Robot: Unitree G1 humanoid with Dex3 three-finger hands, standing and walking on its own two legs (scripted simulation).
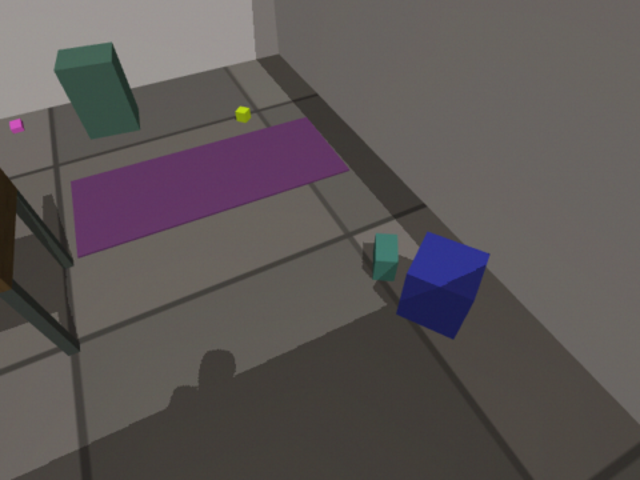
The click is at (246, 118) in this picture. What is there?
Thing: cube
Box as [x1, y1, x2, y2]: [235, 106, 250, 122]
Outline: 240,106 235,111 236,118 239,121 246,122 250,117 249,108
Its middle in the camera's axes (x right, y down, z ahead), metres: -0.43 -0.71 +2.23
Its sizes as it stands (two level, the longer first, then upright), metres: 0.060 0.060 0.060
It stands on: the floor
